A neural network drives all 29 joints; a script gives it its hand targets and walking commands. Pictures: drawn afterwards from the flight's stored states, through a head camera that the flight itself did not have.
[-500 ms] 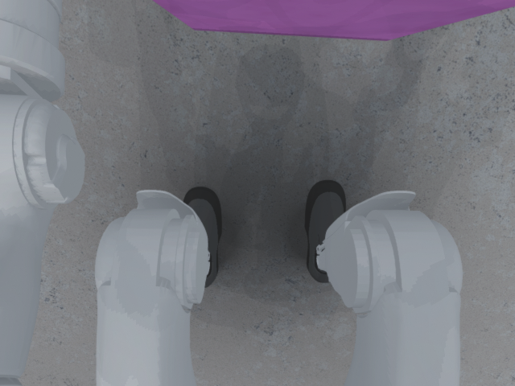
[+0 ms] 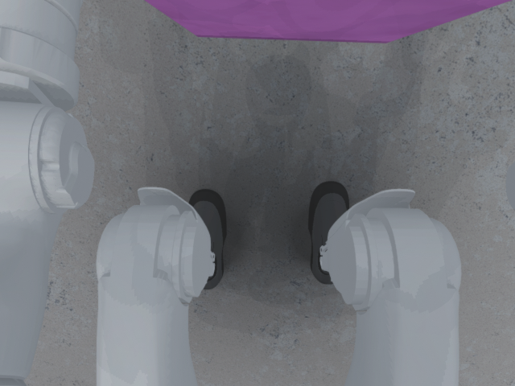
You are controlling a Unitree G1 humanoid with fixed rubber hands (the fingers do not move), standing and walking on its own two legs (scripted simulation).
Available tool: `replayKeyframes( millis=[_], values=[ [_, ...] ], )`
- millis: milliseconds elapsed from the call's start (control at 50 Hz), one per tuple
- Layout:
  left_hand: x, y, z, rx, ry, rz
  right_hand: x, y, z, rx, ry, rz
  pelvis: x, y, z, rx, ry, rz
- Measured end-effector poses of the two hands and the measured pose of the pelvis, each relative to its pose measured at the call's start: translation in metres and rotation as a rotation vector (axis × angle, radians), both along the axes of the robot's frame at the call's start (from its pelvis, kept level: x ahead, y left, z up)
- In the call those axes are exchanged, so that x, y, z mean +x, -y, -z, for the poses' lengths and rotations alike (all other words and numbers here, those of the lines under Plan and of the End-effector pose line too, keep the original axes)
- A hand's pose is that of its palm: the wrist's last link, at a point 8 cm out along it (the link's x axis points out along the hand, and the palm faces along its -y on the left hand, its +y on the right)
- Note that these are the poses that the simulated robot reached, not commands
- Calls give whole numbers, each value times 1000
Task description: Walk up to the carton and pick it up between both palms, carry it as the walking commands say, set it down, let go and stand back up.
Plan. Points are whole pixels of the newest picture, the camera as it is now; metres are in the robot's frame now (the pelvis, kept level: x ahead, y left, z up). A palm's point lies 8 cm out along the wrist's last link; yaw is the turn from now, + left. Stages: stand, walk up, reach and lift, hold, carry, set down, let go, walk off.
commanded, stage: reach and lift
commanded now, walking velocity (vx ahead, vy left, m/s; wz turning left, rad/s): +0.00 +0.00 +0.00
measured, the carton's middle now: out of the picture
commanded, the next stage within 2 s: none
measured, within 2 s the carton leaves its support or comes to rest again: leaves its support in 1.24 s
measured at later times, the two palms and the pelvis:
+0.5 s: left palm out of the picture +0.61 +0.16 -0.15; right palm out of the picture +0.59 -0.24 -0.14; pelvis +0.00 +0.00 +0.01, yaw +0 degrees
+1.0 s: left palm out of the picture +0.60 +0.15 -0.15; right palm out of the picture +0.59 -0.24 -0.14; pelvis +0.01 +0.00 +0.01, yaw +0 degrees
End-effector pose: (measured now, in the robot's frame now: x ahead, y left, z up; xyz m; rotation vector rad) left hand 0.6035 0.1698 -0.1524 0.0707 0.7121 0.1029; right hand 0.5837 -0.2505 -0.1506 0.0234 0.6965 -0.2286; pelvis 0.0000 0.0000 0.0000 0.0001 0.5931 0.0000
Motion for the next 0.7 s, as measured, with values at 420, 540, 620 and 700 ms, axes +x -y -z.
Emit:
replayKeyframes(
  millis=[420, 540, 620, 700],
  values=[
    [3, 15, -3, -1, 8, 50, 7, -12, -9, -7, 14, -52, 3, -1, -13, -2, -16, 4],
    [2, 15, -3, 3, 8, 52, 7, -13, -9, -4, 11, -64, 3, -1, -13, -4, -14, 1],
    [2, 15, -4, 10, 7, 65, 7, -13, -8, 11, 12, -54, 3, -1, -11, -3, -10, 2],
    [1, 16, -3, -7, 6, 50, 8, -12, -8, 9, 12, -61, 2, -2, -7, 0, -6, 1]
  ],
)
